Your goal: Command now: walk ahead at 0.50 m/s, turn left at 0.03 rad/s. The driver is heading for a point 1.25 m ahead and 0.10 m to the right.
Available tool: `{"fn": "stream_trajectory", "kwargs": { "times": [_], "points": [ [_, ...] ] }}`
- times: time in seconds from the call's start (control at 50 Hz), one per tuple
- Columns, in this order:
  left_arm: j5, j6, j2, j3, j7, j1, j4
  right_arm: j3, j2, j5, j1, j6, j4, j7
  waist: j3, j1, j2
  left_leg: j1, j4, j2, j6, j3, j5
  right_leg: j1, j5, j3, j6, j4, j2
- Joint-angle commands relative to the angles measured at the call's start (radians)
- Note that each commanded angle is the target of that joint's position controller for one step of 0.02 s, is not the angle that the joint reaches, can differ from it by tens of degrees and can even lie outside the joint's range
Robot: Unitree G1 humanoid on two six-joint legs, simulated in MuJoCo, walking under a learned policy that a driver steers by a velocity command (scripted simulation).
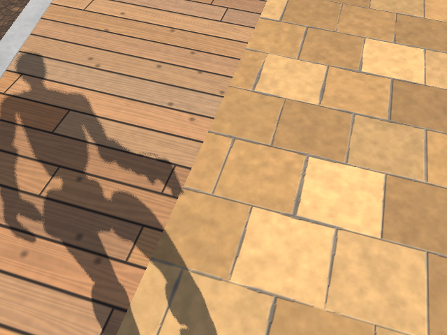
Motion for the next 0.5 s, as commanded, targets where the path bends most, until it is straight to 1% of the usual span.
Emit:
{"fn": "stream_trajectory", "kwargs": {
  "times": [0.02,0.04,0.06,0.1,0.12,0.16,0.2,0.24,0.28,0.32,0.34,0.36,0.38,0.4,0.42,0.44,0.46,0.48,0.5],
  "points": [
    [0.008,-0.010,0.089,0.025,0.000,-0.020,-0.080,-0.032,-0.109,-0.009,0.057,-0.016,-0.026,0.001,-0.064,-0.021,0.122,0.251,-0.280,0.262,0.188,-0.335,0.101,-0.259,0.098,0.048,0.011,-0.004,-0.096],
    [0.009,0.000,0.070,0.022,0.001,-0.012,-0.076,-0.034,-0.112,-0.003,0.056,-0.023,-0.017,0.001,-0.059,-0.010,0.118,0.219,-0.300,0.258,0.196,-0.304,0.136,-0.243,0.110,0.042,0.020,-0.029,-0.098],
    [0.013,0.008,0.060,0.019,0.003,-0.026,-0.080,-0.036,-0.121,0.001,0.060,-0.029,-0.007,0.000,-0.044,-0.004,0.111,0.195,-0.318,0.255,0.201,-0.273,0.162,-0.250,0.136,0.037,0.030,-0.061,-0.100],
    [0.020,0.014,0.052,0.016,0.005,-0.094,-0.103,-0.043,-0.144,0.001,0.081,-0.032,0.016,-0.008,-0.013,-0.015,0.088,0.183,-0.344,0.249,0.203,-0.228,0.187,-0.288,0.230,0.036,0.047,-0.165,-0.103],
    [0.022,0.013,0.046,0.013,0.004,-0.127,-0.111,-0.044,-0.149,0.001,0.092,-0.031,0.026,-0.011,-0.003,-0.024,0.081,0.185,-0.350,0.239,0.194,-0.201,0.189,-0.292,0.292,0.034,0.049,-0.230,-0.101],
    [0.019,0.006,0.034,0.008,-0.003,-0.195,-0.126,-0.045,-0.158,0.004,0.115,-0.026,0.044,-0.017,0.014,-0.047,0.080,0.182,-0.356,0.214,0.169,-0.150,0.191,-0.268,0.407,0.021,0.047,-0.364,-0.083],
    [0.015,-0.001,0.026,0.002,-0.011,-0.268,-0.144,-0.047,-0.175,0.010,0.155,-0.022,0.068,-0.022,0.026,-0.075,0.076,0.192,-0.357,0.209,0.155,-0.122,0.175,-0.232,0.486,0.001,0.042,-0.468,-0.060],
    [0.009,-0.006,0.029,0.000,-0.020,-0.327,-0.164,-0.049,-0.184,0.015,0.200,-0.016,0.096,-0.024,0.038,-0.097,0.074,0.238,-0.343,0.229,0.151,-0.125,0.161,-0.228,0.503,-0.002,0.034,-0.525,-0.047],
    [0.006,-0.009,0.038,0.001,-0.030,-0.370,-0.185,-0.050,-0.187,0.017,0.227,-0.005,0.120,-0.026,0.048,-0.103,0.077,0.314,-0.312,0.259,0.143,-0.133,0.181,-0.251,0.464,0.005,0.015,-0.570,-0.039],
    [0.007,-0.013,0.051,0.004,-0.040,-0.379,-0.196,-0.054,-0.194,0.020,0.236,0.006,0.138,-0.030,0.044,-0.091,0.086,0.383,-0.266,0.286,0.127,-0.143,0.242,-0.246,0.391,0.004,-0.011,-0.603,-0.030],
    [0.008,-0.015,0.061,0.008,-0.042,-0.360,-0.193,-0.056,-0.199,0.020,0.234,0.012,0.143,-0.033,0.030,-0.077,0.096,0.406,-0.236,0.291,0.117,-0.144,0.302,-0.211,0.352,-0.006,-0.024,-0.614,-0.019],
    [0.009,-0.017,0.078,0.016,-0.041,-0.312,-0.182,-0.057,-0.207,0.019,0.222,0.017,0.145,-0.035,0.000,-0.046,0.109,0.416,-0.176,0.283,0.105,-0.134,0.436,-0.130,0.320,-0.030,-0.041,-0.627,0.005],
    [0.012,-0.017,0.107,0.034,-0.036,-0.200,-0.149,-0.054,-0.203,0.018,0.207,0.024,0.144,-0.037,-0.070,0.016,0.104,0.397,-0.043,0.243,0.083,-0.099,0.582,0.034,0.327,-0.061,-0.067,-0.652,0.036],
    [0.017,-0.016,0.161,0.058,-0.026,-0.034,-0.105,-0.039,-0.172,0.007,0.209,0.025,0.132,-0.041,-0.195,0.082,0.075,0.276,0.171,0.193,0.051,-0.059,0.525,0.302,0.366,-0.010,-0.109,-0.613,-0.019],
    [0.032,-0.008,0.260,0.083,-0.019,0.088,-0.088,-0.006,-0.073,0.000,0.311,0.008,0.103,-0.033,-0.360,0.073,-0.122,-0.127,0.564,0.056,-0.028,0.003,0.167,0.722,0.260,0.396,-0.259,-0.617,-0.274],
    [0.011,0.000,0.203,0.069,-0.020,0.121,-0.073,-0.002,-0.071,0.004,0.305,-0.012,0.121,-0.029,-0.424,0.088,-0.221,-0.308,0.750,-0.024,-0.042,-0.108,-0.406,0.798,0.124,0.690,-0.312,-0.771,-0.349],
    [0.005,0.001,0.153,0.049,-0.019,0.062,-0.080,-0.028,-0.165,0.031,0.223,-0.028,0.099,-0.021,-0.279,0.090,-0.146,-0.409,0.826,0.038,-0.027,-0.155,-0.384,0.691,0.027,0.596,-0.266,-0.806,-0.323],
    [0.010,0.002,0.130,0.042,-0.016,-0.007,-0.094,-0.028,-0.168,0.042,0.148,-0.034,0.077,-0.020,-0.168,0.067,-0.089,-0.421,0.800,0.091,-0.016,-0.120,-0.297,0.548,0.050,0.471,-0.235,-0.830,-0.287],
    [0.018,0.000,0.105,0.035,-0.018,-0.064,-0.098,-0.028,-0.158,0.029,0.108,-0.033,0.069,-0.024,-0.083,0.039,-0.038,-0.395,0.734,0.127,-0.020,-0.099,-0.222,0.406,0.122,0.379,-0.223,-0.868,-0.248]
  ]
}}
